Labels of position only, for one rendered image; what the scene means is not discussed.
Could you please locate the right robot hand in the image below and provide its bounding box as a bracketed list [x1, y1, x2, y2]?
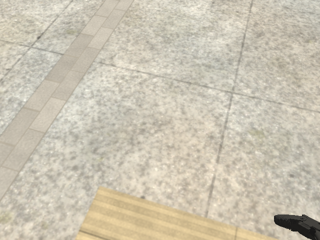
[274, 214, 320, 240]

